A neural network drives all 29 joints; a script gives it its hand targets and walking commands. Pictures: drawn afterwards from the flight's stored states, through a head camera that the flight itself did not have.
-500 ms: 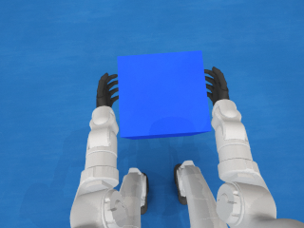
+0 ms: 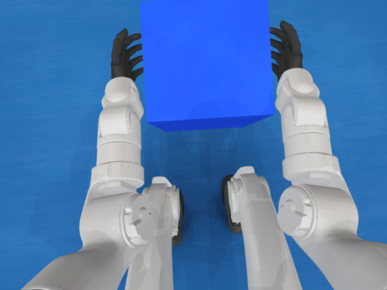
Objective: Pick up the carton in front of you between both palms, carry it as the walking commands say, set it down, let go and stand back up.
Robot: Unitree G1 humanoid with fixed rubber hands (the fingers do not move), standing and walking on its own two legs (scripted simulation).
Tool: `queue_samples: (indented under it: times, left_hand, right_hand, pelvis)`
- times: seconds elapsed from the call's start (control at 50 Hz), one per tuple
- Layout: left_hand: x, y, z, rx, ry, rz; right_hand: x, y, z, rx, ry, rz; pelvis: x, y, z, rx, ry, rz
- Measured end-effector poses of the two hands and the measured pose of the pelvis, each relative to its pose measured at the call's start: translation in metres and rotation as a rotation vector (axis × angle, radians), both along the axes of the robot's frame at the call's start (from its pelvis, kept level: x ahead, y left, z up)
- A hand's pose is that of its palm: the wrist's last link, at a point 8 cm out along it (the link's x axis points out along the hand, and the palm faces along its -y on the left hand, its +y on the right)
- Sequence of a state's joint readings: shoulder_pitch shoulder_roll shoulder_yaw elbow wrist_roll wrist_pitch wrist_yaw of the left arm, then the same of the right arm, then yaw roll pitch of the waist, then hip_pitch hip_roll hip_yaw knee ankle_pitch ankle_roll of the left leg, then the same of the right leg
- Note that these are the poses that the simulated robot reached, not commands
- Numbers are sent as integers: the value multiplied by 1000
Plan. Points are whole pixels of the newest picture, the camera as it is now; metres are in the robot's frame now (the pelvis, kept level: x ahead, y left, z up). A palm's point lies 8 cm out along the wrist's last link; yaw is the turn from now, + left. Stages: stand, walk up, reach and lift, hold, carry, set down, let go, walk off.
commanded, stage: set down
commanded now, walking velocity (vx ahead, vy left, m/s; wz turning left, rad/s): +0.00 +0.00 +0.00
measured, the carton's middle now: (204, 79) +0.50 -0.03 -0.18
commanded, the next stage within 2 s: none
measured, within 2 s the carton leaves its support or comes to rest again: rests again in 1.04 s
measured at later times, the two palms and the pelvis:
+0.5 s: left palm (143, 80) +0.54 +0.11 -0.25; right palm (263, 75) +0.52 -0.19 -0.25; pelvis -0.02 +0.00 -0.10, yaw +0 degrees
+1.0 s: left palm (149, 83) +0.55 +0.11 -0.31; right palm (259, 77) +0.53 -0.19 -0.31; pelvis -0.01 +0.00 -0.15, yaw +1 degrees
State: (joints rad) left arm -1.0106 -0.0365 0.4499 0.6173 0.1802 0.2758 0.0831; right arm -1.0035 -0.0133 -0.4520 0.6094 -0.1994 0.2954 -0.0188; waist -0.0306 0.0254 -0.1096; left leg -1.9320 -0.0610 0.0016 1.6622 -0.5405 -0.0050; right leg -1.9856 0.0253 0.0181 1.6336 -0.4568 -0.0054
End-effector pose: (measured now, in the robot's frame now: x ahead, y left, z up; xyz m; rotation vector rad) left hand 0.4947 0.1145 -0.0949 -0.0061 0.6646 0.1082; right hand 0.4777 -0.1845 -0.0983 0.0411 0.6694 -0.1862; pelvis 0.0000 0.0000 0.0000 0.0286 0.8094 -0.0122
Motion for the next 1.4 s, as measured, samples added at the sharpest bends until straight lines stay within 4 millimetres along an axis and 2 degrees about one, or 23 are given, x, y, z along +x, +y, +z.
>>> queue_samples:
  times: [0.28,0.56,0.68,0.88,1.12,1.4]
  left_hand:
    - [22,-5,-79,27,27,-22]
    - [46,-2,-175,35,48,-43]
    - [55,-6,-205,26,55,-64]
    - [55,-5,-215,25,73,-63]
    - [50,-4,-218,2,62,-75]
    - [49,0,-222,-47,38,-112]
  right_hand:
    - [20,-5,-81,-12,29,8]
    - [43,-2,-174,-42,52,29]
    - [54,-8,-199,-55,59,34]
    - [53,-7,-207,-35,77,33]
    - [49,-10,-213,-35,70,64]
    - [49,-14,-216,2,62,96]
  pelvis:
    - [-13,-6,-60,5,1,-2]
    - [-15,-1,-114,1,-39,9]
    - [-11,3,-133,-5,-70,16]
    - [-7,5,-148,-13,-99,23]
    - [-19,3,-157,-17,-170,35]
    - [-24,3,-162,-25,-228,30]
